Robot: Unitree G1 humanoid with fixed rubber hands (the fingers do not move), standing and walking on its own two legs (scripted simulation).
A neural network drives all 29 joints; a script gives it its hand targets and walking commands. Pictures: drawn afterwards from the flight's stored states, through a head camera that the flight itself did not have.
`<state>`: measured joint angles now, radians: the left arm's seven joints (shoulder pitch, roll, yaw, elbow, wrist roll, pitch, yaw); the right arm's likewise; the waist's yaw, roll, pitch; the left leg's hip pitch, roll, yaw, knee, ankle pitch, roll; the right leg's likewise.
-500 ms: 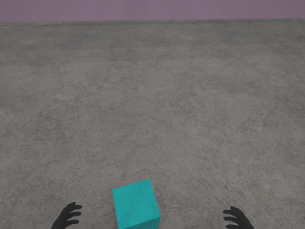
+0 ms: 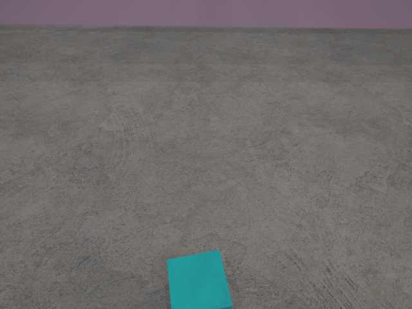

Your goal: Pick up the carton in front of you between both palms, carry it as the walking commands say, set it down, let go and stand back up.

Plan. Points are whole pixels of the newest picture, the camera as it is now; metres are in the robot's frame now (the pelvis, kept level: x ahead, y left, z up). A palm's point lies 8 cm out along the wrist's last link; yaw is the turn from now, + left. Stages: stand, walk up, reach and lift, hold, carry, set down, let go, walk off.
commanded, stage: stand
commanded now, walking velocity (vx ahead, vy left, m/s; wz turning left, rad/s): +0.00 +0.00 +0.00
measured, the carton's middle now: (197, 291) +0.33 +0.03 -0.62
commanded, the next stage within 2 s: none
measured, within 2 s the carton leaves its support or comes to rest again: neither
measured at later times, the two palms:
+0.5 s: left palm out of the picture -0.01 +0.27 -0.12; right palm out of the picture +0.05 -0.26 -0.11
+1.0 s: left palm out of the picture -0.08 +0.24 -0.13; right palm out of the picture +0.02 -0.25 -0.12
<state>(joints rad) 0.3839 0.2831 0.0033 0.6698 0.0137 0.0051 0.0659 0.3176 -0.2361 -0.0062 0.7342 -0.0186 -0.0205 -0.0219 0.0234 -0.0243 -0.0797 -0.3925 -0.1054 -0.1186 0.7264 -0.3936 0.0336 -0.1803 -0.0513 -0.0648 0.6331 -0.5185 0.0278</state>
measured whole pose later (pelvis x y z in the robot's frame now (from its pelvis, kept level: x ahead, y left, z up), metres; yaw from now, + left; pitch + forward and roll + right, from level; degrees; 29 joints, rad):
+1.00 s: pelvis -0.02 -0.01 +0.01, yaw +4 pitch +0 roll -1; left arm 0.42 0.24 0.00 0.97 0.03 0.03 0.05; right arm 0.33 -0.20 0.00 0.93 -0.01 0.02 -0.04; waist 0.02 -0.02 0.00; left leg -0.34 -0.10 -0.18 0.65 -0.31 0.01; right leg -0.09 -0.04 -0.14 0.54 -0.45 0.01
